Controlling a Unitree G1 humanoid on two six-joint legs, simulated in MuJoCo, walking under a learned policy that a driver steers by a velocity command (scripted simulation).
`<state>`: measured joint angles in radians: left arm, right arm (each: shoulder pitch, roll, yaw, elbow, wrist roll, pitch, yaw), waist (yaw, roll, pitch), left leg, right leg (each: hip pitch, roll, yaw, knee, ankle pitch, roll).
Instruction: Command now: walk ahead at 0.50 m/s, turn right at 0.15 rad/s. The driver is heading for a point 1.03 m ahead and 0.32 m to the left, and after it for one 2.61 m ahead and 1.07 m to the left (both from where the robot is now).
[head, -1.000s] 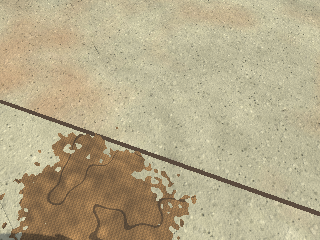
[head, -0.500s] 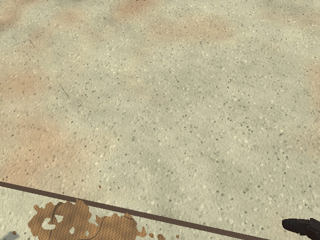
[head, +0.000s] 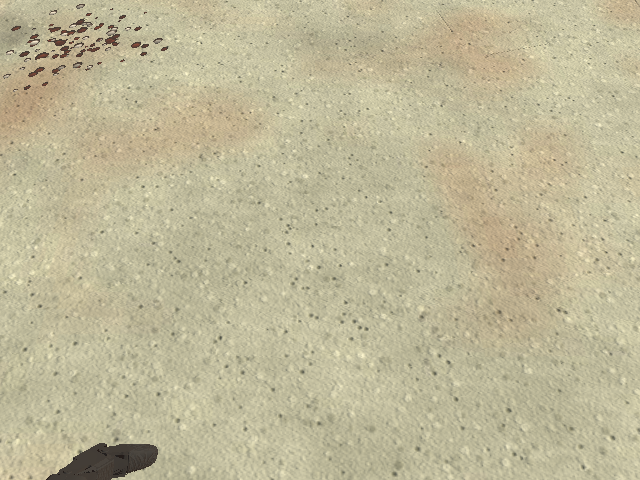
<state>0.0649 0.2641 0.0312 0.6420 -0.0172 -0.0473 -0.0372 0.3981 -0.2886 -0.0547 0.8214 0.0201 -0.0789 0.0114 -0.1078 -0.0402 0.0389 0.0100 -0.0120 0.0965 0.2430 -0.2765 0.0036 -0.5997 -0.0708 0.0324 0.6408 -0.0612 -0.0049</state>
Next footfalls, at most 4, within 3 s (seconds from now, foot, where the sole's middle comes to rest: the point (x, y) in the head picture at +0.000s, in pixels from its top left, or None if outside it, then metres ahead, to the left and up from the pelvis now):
0.10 right None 0.22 -0.13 -0.78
0.64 left None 0.48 0.14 -0.78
1.10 right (296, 385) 0.67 0.01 -0.78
1.48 left None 0.46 0.17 -0.78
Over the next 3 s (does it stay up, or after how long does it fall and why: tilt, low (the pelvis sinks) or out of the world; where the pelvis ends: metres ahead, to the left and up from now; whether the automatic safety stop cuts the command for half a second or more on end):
stays up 0.97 0.19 -0.01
